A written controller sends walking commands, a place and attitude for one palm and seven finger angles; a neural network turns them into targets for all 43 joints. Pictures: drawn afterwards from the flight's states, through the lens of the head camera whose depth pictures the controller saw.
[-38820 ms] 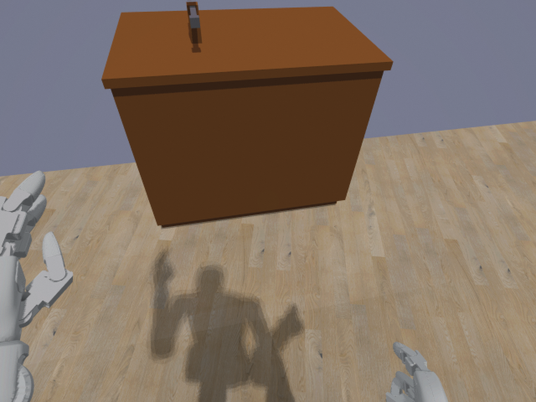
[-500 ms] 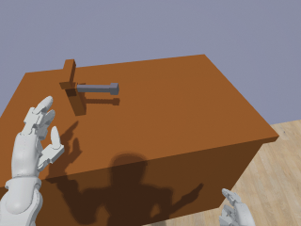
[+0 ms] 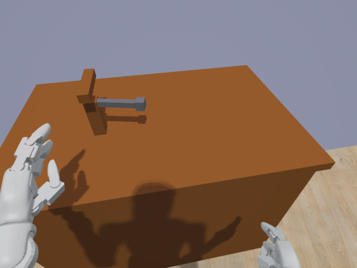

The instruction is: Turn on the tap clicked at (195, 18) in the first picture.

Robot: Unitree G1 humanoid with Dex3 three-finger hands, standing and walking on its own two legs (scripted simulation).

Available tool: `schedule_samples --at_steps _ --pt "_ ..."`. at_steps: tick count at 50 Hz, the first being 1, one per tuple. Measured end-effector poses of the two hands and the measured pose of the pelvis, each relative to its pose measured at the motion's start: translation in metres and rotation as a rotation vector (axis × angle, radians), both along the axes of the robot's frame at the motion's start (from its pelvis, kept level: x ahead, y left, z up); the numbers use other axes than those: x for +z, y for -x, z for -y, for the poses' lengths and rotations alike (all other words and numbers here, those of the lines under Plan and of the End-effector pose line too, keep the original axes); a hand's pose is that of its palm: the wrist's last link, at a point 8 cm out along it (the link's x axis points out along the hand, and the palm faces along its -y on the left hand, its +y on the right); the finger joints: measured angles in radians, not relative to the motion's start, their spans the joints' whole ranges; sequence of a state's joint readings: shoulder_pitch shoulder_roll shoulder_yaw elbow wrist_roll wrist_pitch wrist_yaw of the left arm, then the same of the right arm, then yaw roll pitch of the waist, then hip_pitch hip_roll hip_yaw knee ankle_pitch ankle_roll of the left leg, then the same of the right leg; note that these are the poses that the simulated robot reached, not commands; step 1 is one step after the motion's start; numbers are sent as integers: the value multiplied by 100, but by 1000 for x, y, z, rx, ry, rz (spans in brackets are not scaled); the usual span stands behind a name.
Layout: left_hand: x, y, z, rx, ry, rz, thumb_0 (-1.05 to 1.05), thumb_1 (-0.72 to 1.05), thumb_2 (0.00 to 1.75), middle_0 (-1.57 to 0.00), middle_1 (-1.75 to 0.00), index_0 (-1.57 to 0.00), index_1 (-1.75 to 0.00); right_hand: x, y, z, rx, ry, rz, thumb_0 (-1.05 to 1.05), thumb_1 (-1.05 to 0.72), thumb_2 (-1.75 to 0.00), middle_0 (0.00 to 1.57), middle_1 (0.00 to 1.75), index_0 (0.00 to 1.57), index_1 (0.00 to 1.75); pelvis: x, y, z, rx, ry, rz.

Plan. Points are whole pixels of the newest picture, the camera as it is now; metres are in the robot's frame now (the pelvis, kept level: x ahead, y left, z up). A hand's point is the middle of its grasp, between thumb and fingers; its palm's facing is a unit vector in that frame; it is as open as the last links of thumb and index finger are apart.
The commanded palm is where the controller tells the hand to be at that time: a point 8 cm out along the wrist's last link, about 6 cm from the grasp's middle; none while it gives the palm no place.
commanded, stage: step back with the hand held close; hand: left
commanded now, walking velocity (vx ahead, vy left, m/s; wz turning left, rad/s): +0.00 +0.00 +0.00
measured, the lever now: (140, 103) +0.49 +0.17 +0.13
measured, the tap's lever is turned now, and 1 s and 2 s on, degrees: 76 76 76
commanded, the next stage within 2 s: stop stepping back and stand still in 1.46 s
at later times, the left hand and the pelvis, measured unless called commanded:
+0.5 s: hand (46, 200) +0.17 +0.25 +0.15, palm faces +0.34 -0.84 -0.43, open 7.4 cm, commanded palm +0.12 +0.29 +0.17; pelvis -0.04 +0.02 -0.01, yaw -1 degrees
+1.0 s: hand (24, 217) +0.14 +0.26 +0.16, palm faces +0.41 -0.82 -0.40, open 7.4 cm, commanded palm +0.08 +0.29 +0.17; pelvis -0.08 +0.01 -0.01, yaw +0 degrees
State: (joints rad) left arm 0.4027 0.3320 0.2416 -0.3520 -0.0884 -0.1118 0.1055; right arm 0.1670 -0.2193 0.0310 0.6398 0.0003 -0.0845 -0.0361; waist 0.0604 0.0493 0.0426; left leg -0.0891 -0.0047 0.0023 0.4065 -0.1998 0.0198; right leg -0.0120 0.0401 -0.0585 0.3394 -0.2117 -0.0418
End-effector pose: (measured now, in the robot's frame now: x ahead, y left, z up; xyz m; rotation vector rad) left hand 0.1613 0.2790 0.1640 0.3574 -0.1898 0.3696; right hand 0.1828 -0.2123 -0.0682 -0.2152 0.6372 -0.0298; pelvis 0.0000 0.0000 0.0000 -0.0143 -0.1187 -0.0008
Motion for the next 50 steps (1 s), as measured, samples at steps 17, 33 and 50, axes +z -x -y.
schedule_samples --at_steps 17,33,50 --pt "-5 4 -2 -70 -82 -55 2 89 90 -20 -30 -21 -30 -9 34 13 -110 42 -63 2 -91 -90 20 30 20 29 -7 20 -11 -25 0 -105" --pt "4 44 -12 -8 -128 16 2 89 90 -20 -30 -21 -30 -23 72 2 -91 43 -90 2 -91 -90 20 30 20 29 -16 54 -14 -8 8 -129" --pt "11 65 -20 -5 -144 72 2 89 90 -21 -30 -21 -30 -18 104 -6 -82 56 -98 2 -91 -90 20 30 20 29 -13 77 -13 -8 15 -148"
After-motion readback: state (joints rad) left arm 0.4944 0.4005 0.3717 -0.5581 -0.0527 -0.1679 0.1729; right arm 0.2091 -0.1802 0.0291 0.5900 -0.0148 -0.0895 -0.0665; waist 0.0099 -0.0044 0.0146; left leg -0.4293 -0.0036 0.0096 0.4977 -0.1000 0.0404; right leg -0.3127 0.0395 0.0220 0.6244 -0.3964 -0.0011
